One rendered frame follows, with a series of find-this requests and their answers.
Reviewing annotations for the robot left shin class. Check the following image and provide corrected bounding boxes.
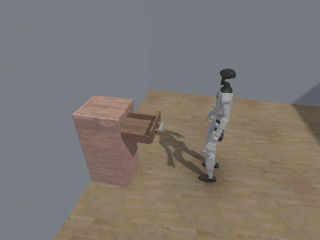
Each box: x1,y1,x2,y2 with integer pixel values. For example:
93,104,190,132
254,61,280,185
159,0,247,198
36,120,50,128
204,156,215,179

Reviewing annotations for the drawer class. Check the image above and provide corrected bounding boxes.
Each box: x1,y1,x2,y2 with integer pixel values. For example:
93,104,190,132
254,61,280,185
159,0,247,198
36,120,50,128
120,111,161,144

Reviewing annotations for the robot right hand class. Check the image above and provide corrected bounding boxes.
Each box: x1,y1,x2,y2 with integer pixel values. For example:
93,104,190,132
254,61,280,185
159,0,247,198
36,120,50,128
205,111,216,123

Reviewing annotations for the robot left hand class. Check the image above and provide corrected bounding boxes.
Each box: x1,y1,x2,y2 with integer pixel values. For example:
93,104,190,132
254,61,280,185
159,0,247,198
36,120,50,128
201,141,215,157

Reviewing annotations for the cabinet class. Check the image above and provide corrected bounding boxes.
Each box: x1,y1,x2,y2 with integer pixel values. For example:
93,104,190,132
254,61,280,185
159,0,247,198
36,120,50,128
72,95,139,189

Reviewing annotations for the right robot foot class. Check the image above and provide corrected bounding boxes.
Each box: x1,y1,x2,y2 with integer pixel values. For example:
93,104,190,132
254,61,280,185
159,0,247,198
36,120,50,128
202,162,219,168

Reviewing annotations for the robot left upper arm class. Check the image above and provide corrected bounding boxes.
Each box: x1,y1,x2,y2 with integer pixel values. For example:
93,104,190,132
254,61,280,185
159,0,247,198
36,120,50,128
220,94,231,124

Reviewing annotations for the left robot forearm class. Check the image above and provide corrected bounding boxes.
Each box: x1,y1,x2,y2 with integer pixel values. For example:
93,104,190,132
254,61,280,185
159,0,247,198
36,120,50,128
210,118,228,144

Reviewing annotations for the handle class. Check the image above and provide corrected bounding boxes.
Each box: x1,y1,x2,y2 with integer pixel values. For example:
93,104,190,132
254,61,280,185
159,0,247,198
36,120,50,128
155,122,164,132

